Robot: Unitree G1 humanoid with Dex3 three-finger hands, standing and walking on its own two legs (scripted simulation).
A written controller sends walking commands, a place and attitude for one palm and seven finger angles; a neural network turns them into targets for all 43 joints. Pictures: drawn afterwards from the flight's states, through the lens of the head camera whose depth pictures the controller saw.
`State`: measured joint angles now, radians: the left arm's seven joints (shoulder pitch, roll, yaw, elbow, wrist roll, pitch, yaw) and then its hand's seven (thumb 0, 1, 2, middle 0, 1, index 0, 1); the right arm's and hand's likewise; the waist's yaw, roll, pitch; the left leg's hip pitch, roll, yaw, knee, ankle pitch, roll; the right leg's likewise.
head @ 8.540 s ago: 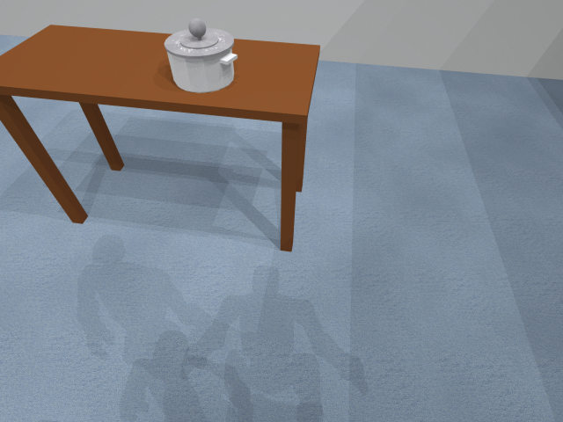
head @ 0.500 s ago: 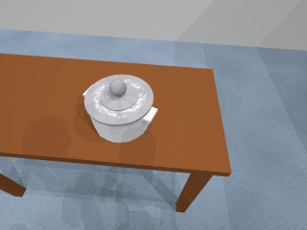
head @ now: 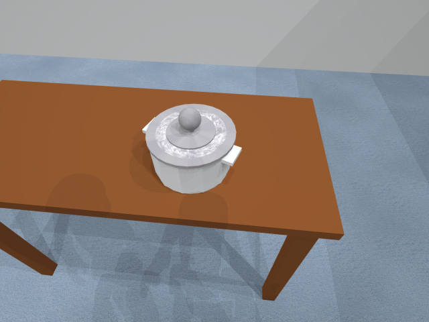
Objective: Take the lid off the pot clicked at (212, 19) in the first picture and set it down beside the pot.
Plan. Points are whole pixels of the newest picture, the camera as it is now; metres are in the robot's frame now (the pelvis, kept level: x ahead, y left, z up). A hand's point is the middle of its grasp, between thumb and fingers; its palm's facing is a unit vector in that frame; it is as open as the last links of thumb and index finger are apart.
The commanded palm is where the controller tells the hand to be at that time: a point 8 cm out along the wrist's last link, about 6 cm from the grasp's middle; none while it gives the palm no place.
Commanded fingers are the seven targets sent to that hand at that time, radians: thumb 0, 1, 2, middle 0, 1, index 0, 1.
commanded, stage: come to a stop and stand still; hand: left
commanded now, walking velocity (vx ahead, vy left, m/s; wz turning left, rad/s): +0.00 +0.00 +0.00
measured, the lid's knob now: (189, 118) +0.49 +0.09 +0.11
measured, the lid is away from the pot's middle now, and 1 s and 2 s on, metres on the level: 0.01 0.01 0.01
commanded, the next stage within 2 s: look again from close up in 0.14 s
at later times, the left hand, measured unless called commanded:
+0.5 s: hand out of the picture +0.03 +0.16 -0.17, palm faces -0.01 -0.98 -0.22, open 7.4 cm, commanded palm none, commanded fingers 0.00 0.90 0.90 -0.20 -0.30 -0.20 -0.30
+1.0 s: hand out of the picture +0.04 +0.15 -0.17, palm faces +0.00 -0.98 -0.21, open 7.3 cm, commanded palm +0.10 +0.20 -0.06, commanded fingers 0.00 0.90 0.90 -0.24 -0.35 -0.24 -0.35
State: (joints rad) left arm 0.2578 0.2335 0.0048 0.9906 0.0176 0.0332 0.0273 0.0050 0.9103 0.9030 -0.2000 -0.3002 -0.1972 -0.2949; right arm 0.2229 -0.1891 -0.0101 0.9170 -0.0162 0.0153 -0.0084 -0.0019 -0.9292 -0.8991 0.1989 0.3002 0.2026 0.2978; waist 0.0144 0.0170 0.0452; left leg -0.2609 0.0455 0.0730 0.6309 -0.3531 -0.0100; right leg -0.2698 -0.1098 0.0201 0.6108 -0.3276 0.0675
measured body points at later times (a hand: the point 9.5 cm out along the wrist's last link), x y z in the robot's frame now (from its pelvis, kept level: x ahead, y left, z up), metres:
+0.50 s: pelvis +0.01 -0.02 +0.00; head +0.03 -0.03 +0.45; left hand +0.03 +0.21 -0.15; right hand +0.02 -0.25 -0.15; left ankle -0.01 +0.12 -0.72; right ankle +0.00 -0.18 -0.72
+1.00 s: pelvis +0.01 -0.03 +0.01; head +0.04 -0.03 +0.46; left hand +0.04 +0.20 -0.15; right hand +0.03 -0.26 -0.15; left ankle -0.01 +0.12 -0.72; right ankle +0.00 -0.18 -0.72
